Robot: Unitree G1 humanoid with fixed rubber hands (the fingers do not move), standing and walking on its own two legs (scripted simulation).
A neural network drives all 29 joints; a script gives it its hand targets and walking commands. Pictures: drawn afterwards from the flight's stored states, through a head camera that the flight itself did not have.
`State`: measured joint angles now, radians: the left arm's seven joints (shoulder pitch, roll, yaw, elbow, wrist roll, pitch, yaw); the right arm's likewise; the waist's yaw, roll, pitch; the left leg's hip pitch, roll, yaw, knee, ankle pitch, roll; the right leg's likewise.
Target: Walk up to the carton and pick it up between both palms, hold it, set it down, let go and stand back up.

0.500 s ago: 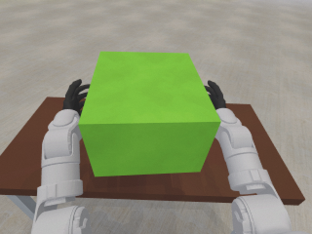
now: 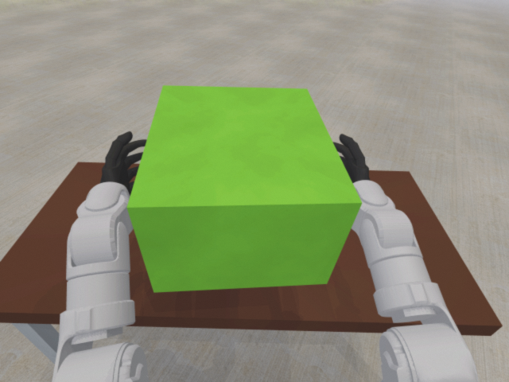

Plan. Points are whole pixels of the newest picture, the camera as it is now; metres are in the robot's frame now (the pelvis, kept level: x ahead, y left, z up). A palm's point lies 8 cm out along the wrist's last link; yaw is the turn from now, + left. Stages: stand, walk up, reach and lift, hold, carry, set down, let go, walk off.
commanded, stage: hold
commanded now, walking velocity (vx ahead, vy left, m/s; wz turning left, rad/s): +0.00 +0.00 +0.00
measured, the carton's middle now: (239, 178) +0.40 +0.00 +0.15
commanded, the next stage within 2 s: set down in 1.66 s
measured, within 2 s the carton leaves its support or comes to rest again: neither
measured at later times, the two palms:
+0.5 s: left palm (127, 185) +0.36 +0.17 +0.18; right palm (360, 183) +0.36 -0.19 +0.17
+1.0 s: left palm (115, 187) +0.35 +0.19 +0.18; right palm (350, 180) +0.36 -0.17 +0.17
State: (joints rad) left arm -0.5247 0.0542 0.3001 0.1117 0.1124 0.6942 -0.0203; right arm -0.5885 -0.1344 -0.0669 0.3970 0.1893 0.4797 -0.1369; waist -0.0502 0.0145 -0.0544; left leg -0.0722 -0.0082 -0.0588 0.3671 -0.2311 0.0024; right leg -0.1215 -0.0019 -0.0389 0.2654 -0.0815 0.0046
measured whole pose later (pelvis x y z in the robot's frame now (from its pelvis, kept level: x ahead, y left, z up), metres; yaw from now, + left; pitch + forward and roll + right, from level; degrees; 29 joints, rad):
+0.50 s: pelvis +0.00 -0.01 +0.00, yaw +0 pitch -3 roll -1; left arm -0.56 0.05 0.30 0.17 0.12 0.68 -0.01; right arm -0.62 -0.14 -0.09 0.45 0.18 0.47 -0.12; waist -0.05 0.01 -0.05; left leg -0.08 0.00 -0.06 0.36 -0.22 -0.01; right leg -0.14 0.01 -0.04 0.27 -0.08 -0.01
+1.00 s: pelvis +0.00 +0.00 +0.00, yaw +1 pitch -3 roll -1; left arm -0.52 0.07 0.29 0.13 0.10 0.69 -0.02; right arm -0.60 -0.13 -0.06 0.41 0.18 0.48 -0.14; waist -0.05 0.00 -0.07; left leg -0.09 -0.01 -0.07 0.37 -0.23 0.00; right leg -0.13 0.00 -0.05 0.26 -0.08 0.00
